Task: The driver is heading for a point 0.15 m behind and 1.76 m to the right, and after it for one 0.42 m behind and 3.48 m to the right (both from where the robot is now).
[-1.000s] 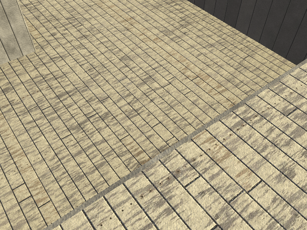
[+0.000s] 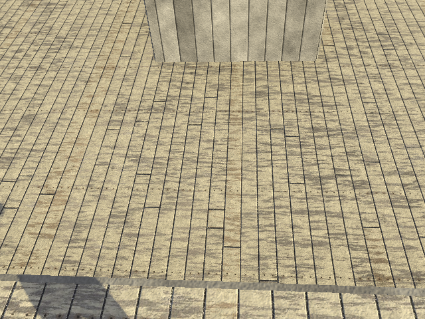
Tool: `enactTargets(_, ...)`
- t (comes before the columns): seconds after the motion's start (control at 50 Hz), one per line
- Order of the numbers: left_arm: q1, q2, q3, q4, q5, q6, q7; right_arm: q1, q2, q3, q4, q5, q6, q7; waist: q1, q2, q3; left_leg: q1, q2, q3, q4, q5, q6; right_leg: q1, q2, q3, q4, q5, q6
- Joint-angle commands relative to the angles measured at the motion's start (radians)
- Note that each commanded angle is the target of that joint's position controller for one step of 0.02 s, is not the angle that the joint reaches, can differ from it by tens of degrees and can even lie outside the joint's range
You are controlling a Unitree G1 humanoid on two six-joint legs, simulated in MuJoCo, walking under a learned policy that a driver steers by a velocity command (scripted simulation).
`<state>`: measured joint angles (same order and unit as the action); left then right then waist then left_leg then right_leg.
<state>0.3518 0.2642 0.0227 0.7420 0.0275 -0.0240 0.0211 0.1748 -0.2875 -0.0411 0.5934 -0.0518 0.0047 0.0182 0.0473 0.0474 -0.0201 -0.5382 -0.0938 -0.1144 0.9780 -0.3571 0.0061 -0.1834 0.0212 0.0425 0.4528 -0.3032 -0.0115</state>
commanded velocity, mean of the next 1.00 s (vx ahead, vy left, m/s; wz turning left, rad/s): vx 0.07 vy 0.00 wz -0.78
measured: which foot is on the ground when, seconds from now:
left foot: up 0.00-0.10, down 0.12-0.54, up 0.56-0.98, down 1.00-1.00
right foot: down 0.00-0.12, up 0.14-0.52, down 0.54-0.98, up 1.00-1.00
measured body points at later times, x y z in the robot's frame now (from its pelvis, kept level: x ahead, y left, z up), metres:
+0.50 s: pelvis +0.05 +0.01 -0.01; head +0.07 +0.00 +0.44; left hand +0.31 +0.19 -0.09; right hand +0.08 -0.29 -0.11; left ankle +0.10 +0.11 -0.74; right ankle +0.02 -0.09 -0.71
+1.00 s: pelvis +0.07 +0.01 -0.01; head +0.10 -0.01 +0.44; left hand +0.37 +0.11 -0.11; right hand -0.01 -0.30 -0.09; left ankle +0.16 +0.05 -0.74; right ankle +0.02 -0.08 -0.74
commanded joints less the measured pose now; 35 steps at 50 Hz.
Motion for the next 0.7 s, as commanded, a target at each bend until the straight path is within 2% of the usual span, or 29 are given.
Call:
enactTargets(0.02, -0.070, 0.138, 0.029, -0.056, -0.016, -0.006, -0.008, -0.058, 0.009, 0.021, -0.074, 0.015, -0.016, -0.005, -0.041, -0.216, 0.028, 0.096, 0.004, 0.146, -0.197, 0.029, -0.040, -0.048, -0.100, 0.126, -0.057, 0.819, -0.145)
enactTargets(0.06, -0.020, 0.193, 0.051, -0.043, -0.022, 0.013, -0.004, -0.061, -0.007, 0.020, -0.076, 0.038, -0.013, -0.020, -0.029, -0.263, 0.001, 0.158, -0.024, 0.153, -0.300, 0.102, -0.034, -0.014, -0.104, 0.174, -0.002, 0.837, -0.136)
enactTargets(0.08, -0.026, 0.203, 0.058, -0.051, -0.030, 0.022, -0.001, -0.028, -0.017, 0.017, -0.066, 0.041, -0.014, -0.030, -0.051, -0.248, -0.010, 0.213, -0.023, 0.146, -0.395, 0.169, -0.022, -0.019, -0.101, 0.198, 0.039, 0.791, -0.120)
enactTargets(0.1, -0.048, 0.201, 0.062, -0.067, -0.044, 0.024, 0.002, 0.031, -0.037, 0.012, -0.051, 0.034, -0.020, -0.041, -0.088, -0.220, -0.035, 0.335, 0.000, 0.115, -0.519, 0.292, -0.005, -0.065, -0.084, 0.213, 0.101, 0.692, -0.087)
enactTargets(0.12, -0.070, 0.161, 0.055, -0.096, -0.054, 0.011, -0.003, 0.105, -0.109, -0.008, -0.041, 0.022, -0.027, -0.056, -0.120, -0.129, -0.101, 0.534, 0.132, 0.004, -0.558, 0.410, 0.030, -0.184, -0.047, 0.193, 0.252, 0.492, -0.038)
enactTargets(0.14, 0.007, 0.036, 0.026, -0.135, -0.050, 0.006, 0.001, 0.183, -0.183, -0.021, -0.058, 0.018, -0.026, -0.067, -0.104, 0.156, -0.259, 0.765, 0.489, -0.275, -0.506, 0.812, 0.109, -0.348, 0.041, 0.079, 0.519, -0.215, 0.002)
enactTargets(0.16, 0.084, 0.107, 0.048, -0.117, -0.030, 0.024, 0.015, 0.192, -0.197, -0.028, -0.043, 0.040, -0.006, -0.066, -0.107, 0.210, -0.346, 0.700, 0.563, -0.367, -0.499, 0.872, 0.228, -0.387, 0.063, 0.023, 0.706, -0.410, 0.006)
enactTargets(0.18, 0.043, 0.145, 0.066, -0.104, -0.011, 0.040, 0.020, 0.146, -0.120, -0.010, -0.059, 0.045, 0.000, -0.066, -0.099, 0.091, -0.247, 0.625, 0.509, -0.315, -0.528, 0.719, 0.236, -0.437, 0.023, 0.031, 0.802, -0.348, 0.009)
enactTargets(0.2, -0.023, 0.130, 0.067, -0.114, -0.005, 0.050, 0.016, 0.080, -0.051, 0.014, -0.065, 0.038, 0.000, -0.070, -0.081, 0.075, -0.133, 0.538, 0.449, -0.220, -0.560, 0.637, 0.218, -0.479, 0.002, 0.011, 0.836, -0.278, 0.017)
enactTargets(0.22, -0.041, 0.122, 0.071, -0.116, -0.008, 0.062, 0.007, 0.035, -0.023, 0.026, -0.071, 0.031, 0.002, -0.073, -0.058, 0.082, -0.080, 0.470, 0.400, -0.133, -0.588, 0.638, 0.199, -0.471, -0.017, 0.001, 0.844, -0.219, 0.036)
enactTargets(0.24, -0.033, 0.116, 0.073, -0.116, -0.012, 0.078, -0.002, 0.017, -0.027, 0.024, -0.069, 0.029, 0.001, -0.080, -0.041, 0.112, -0.057, 0.411, 0.371, -0.064, -0.603, 0.657, 0.192, -0.443, -0.022, -0.014, 0.855, -0.174, 0.054)
enactTargets(0.28, -0.018, 0.106, 0.076, -0.109, -0.020, 0.100, -0.011, 0.018, -0.038, 0.017, -0.066, 0.019, -0.001, -0.081, -0.025, 0.105, -0.061, 0.350, 0.359, 0.015, -0.607, 0.673, 0.197, -0.396, -0.008, -0.036, 0.888, -0.114, 0.073)
enactTargets(0.32, -0.059, 0.101, 0.078, -0.128, -0.025, 0.115, -0.017, 0.018, -0.041, 0.013, -0.063, 0.014, -0.005, -0.081, -0.017, 0.098, -0.053, 0.322, 0.374, 0.055, -0.615, 0.562, 0.199, -0.398, -0.009, -0.047, 0.863, -0.072, 0.078)
enactTargets(0.36, -0.119, 0.081, 0.070, -0.159, -0.024, 0.126, -0.029, 0.019, -0.048, 0.008, -0.058, 0.010, -0.008, -0.080, -0.019, 0.118, -0.027, 0.293, 0.383, 0.095, -0.618, 0.436, 0.189, -0.398, -0.027, -0.058, 0.760, -0.024, 0.075)
enactTargets(0.38, -0.142, 0.072, 0.066, -0.174, -0.021, 0.129, -0.035, 0.022, -0.053, 0.003, -0.057, 0.009, -0.006, -0.081, -0.021, 0.110, -0.011, 0.281, 0.392, 0.109, -0.616, 0.394, 0.180, -0.380, -0.043, -0.060, 0.686, -0.015, 0.075)
enactTargets(0.42, -0.173, 0.049, 0.052, -0.200, -0.028, 0.132, -0.048, 0.011, -0.077, -0.009, -0.059, 0.006, -0.010, -0.076, -0.023, 0.127, -0.013, 0.241, 0.397, 0.158, -0.590, 0.336, 0.157, -0.279, -0.050, -0.088, 0.521, -0.053, 0.055)
enactTargets(0.46, -0.193, 0.062, 0.051, -0.220, -0.039, 0.131, -0.055, 0.028, -0.112, -0.026, -0.053, -0.003, -0.005, -0.068, -0.041, 0.153, -0.028, 0.239, 0.417, 0.182, -0.559, 0.304, 0.143, -0.194, -0.032, -0.137, 0.416, -0.136, 0.031)
enactTargets(0.5, -0.193, 0.076, 0.056, -0.227, -0.044, 0.123, -0.051, 0.041, -0.128, -0.035, -0.047, 0.006, 0.009, -0.064, -0.043, 0.129, -0.033, 0.250, 0.434, 0.200, -0.495, 0.264, 0.110, -0.138, -0.012, -0.181, 0.293, -0.124, 0.009)
enactTargets(0.52, -0.159, 0.074, 0.058, -0.216, -0.044, 0.109, -0.047, 0.041, -0.135, -0.041, -0.039, 0.015, 0.020, -0.061, -0.025, 0.079, -0.036, 0.221, 0.419, 0.243, -0.413, 0.208, 0.068, -0.060, 0.007, -0.191, 0.170, -0.062, -0.006)
enactTargets(0.54, -0.095, 0.104, 0.067, -0.185, -0.037, 0.091, -0.040, 0.090, -0.123, -0.043, -0.025, 0.007, 0.029, -0.059, -0.014, -0.054, -0.055, 0.146, 0.369, 0.300, -0.242, 0.096, 0.012, 0.058, 0.008, -0.101, 0.043, -0.002, -0.022)
enactTargets(0.56, -0.069, 0.213, 0.089, -0.200, -0.038, 0.073, -0.025, 0.115, -0.055, -0.027, -0.047, -0.001, 0.042, -0.054, -0.030, -0.326, -0.014, -0.101, 0.263, 0.347, 0.056, -0.290, -0.067, 0.125, -0.228, 0.279, -0.061, 0.245, -0.082)
enactTargets(0.58, -0.021, 0.313, 0.120, -0.230, -0.031, 0.072, -0.018, -0.039, -0.058, -0.013, -0.142, 0.003, 0.053, -0.066, 0.054, -0.379, -0.044, -0.293, 0.121, 0.169, 0.193, -0.382, -0.105, 0.104, -0.395, 0.612, -0.119, 0.500, -0.274)
enactTargets(0.6, 0.016, 0.280, 0.114, -0.202, -0.016, 0.071, -0.022, -0.061, -0.098, -0.023, -0.136, 0.020, 0.053, -0.069, 0.050, -0.261, -0.035, -0.308, 0.146, 0.080, 0.256, -0.310, -0.104, 0.127, -0.378, 0.551, -0.108, 0.504, -0.325)
enactTargets(0.62, -0.047, 0.248, 0.104, -0.206, -0.010, 0.077, -0.015, -0.059, -0.089, -0.021, -0.116, 0.028, 0.042, -0.065, 0.017, -0.247, -0.003, -0.303, 0.148, 0.064, 0.250, -0.220, -0.093, 0.081, -0.325, 0.476, -0.102, 0.408, -0.309)
enactTargets(0.64, -0.121, 0.216, 0.095, -0.218, -0.006, 0.085, -0.008, -0.048, -0.091, -0.022, -0.090, 0.026, 0.031, -0.061, -0.021, -0.204, 0.015, -0.266, 0.165, 0.059, 0.224, -0.122, -0.088, 0.042, -0.249, 0.385, -0.083, 0.372, -0.264)
enactTargets(0.66, -0.175, 0.193, 0.088, -0.233, -0.013, 0.087, -0.002, -0.028, -0.103, -0.028, -0.071, 0.016, 0.028, -0.058, -0.040, -0.187, -0.003, -0.209, 0.156, 0.069, 0.214, -0.054, -0.085, 0.002, -0.196, 0.327, -0.061, 0.424, -0.237)
enactTargets(0.7, -0.185, 0.189, 0.087, -0.228, -0.019, 0.084, -0.006, 0.002, -0.106, -0.028, -0.041, 0.011, 0.035, -0.046, -0.054, -0.128, -0.058, -0.121, 0.124, 0.079, 0.210, 0.001, -0.076, -0.035, -0.154, 0.289, -0.035, 0.504, -0.218)
Next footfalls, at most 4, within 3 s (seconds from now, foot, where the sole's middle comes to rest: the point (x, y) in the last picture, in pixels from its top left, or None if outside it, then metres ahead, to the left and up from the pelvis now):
0.12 left None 0.14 0.10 -0.78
0.54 right None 0.06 -0.10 -0.78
1.00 left None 0.18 0.02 -0.78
1.48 right None -0.04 -0.04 -0.78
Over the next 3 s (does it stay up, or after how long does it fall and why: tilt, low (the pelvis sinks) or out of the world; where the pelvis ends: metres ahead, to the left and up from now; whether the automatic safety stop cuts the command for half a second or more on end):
stays up -0.05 -0.45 -0.02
